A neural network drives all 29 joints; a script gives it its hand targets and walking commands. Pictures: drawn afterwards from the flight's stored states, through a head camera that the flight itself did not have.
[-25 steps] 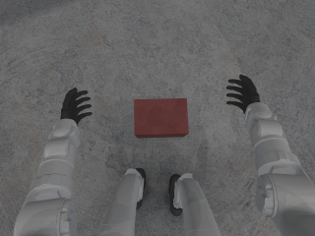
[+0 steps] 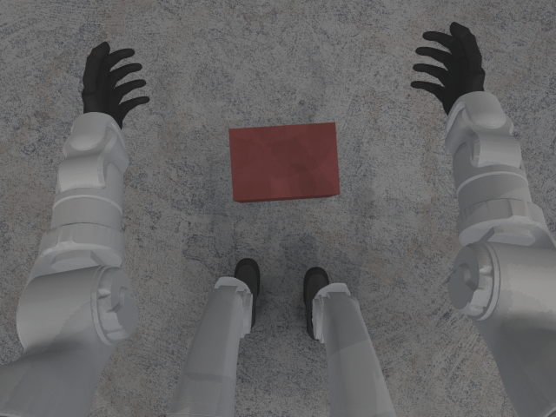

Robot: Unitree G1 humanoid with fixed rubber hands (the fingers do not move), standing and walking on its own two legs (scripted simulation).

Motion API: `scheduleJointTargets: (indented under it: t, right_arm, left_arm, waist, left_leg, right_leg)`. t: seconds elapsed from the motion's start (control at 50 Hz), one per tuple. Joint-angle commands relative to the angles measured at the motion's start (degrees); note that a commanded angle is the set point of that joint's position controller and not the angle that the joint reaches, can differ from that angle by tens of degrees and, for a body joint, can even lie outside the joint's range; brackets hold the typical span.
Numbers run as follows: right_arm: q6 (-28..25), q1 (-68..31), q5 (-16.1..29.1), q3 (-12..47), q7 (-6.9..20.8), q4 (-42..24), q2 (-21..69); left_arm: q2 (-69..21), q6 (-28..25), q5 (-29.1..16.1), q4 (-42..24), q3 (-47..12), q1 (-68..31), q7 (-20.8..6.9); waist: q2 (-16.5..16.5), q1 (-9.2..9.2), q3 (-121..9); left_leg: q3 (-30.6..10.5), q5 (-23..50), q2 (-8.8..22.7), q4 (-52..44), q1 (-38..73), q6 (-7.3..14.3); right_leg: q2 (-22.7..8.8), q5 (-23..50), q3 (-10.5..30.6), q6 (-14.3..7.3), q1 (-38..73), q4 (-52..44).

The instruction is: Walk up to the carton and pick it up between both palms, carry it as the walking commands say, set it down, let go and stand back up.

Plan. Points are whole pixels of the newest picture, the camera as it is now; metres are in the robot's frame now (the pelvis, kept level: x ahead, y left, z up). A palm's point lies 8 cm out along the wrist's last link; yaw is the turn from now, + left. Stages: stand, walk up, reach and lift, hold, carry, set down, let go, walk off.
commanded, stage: reach and lift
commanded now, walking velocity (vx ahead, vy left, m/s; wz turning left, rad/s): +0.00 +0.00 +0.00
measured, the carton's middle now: (283, 166) +0.48 +0.01 -0.56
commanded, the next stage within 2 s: none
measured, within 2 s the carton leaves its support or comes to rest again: neither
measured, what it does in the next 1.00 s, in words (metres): lowers itself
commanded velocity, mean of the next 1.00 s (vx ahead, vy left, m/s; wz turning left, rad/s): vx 0.00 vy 0.00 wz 0.00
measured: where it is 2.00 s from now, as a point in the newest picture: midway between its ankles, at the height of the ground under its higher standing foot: (281, 311)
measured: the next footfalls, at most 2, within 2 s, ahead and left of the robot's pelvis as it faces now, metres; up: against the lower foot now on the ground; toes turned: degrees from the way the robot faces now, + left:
none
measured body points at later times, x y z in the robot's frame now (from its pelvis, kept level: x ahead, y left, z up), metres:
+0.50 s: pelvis -0.03 -0.01 -0.14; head +0.31 -0.01 +0.17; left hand +0.48 +0.25 -0.26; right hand +0.52 -0.20 -0.26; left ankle +0.07 +0.10 -0.62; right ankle +0.06 -0.11 -0.62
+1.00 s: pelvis -0.05 -0.01 -0.25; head +0.31 +0.00 +0.03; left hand +0.48 +0.25 -0.40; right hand +0.51 -0.19 -0.40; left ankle +0.07 +0.10 -0.62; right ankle +0.06 -0.11 -0.62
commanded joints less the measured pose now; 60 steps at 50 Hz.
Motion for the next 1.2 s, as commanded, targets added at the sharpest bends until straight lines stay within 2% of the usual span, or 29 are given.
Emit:
scheduleJointTargets:
  t: [0.0, 0.16, 0.4, 0.54, 0.68, 0.86, 1.18]
  right_arm:
    - [-0.76, -11.71, -0.45, -1.19, -0.26, -5.4, -7.27]
    - [-0.22, -14.74, 0.36, 0.23, -1.07, -3.85, -6.5]
    - [1.78, -18.81, 3.93, 3.35, -4.0, -8.63, -8.18]
    - [3.15, -20.31, 4.86, 4.0, -5.17, -10.35, -8.27]
    - [2.75, -22.68, 5.4, 4.85, -5.47, -6.51, -8.62]
    - [0.55, -26.15, 7.18, 6.72, -6.41, -2.25, -9.94]
    - [-3.45, -30.36, 11.98, 11.02, -7.74, 3.62, -12.06]
  left_arm:
    - [7.2, -0.92, 0.58, -4.18, 1.25, -10.37, -0.46]
    - [9.1, -0.6, 0.16, -1.86, 1.4, -12.72, -0.7]
    - [14.52, 0.71, -3.35, -4.87, -0.25, -17.38, -0.36]
    - [15.71, 1.56, -4.72, -4.94, -1.03, -19.41, -0.67]
    - [15.55, 1.04, -5.46, -0.93, -2.09, -21.9, -0.02]
    - [15.68, -1.0, -7.45, 2.87, -4.69, -26.01, 2.34]
    - [16.14, -4.76, -12.46, 8.87, -10.9, -31.79, 4.47]
  waist:
    - [-1.47, 0.1, -52.98]
    - [-2.43, 0.36, -51.12]
    - [-2.83, 0.2, -61.28]
    - [-2.27, -0.05, -60.27]
    - [-1.68, 0.06, -53.55]
    - [-0.87, 0.07, -49.57]
    - [0.31, -0.97, -42.2]
  left_leg:
    - [-1.96, 22.71, 0.08, 1.29, 36.24, -3.35]
    - [-1.18, 13.82, -0.37, 10.07, 23.08, -3.19]
    - [0.51, 11.11, -1.47, 26.35, 10.94, -3.42]
    - [0.89, 8.53, -1.26, 32.94, 4.95, -3.12]
    - [0.25, 5.22, -0.43, 38.74, 1.51, -2.81]
    - [-0.97, 3.92, 0.51, 45.9, 2.46, -2.64]
    - [-2.64, 5.68, 1.47, 57.19, 0.17, -2.46]
  right_leg:
    - [0.38, 15.51, -0.34, 1.45, 18.64, -1.59]
    - [0.36, 9.23, -0.35, 1.75, 11.56, 8.33]
    - [0.01, 10.14, 0.16, 2.16, 10.14, 24.03]
    - [-0.13, 8.3, 0.26, 1.92, 7.02, 30.14]
    - [-0.46, 2.7, -0.47, 1.59, -1.42, 35.67]
    - [-1.29, -1.77, -1.48, 1.2, -8.76, 43.23]
    - [-2.7, -0.5, -0.75, 0.45, -13.81, 54.66]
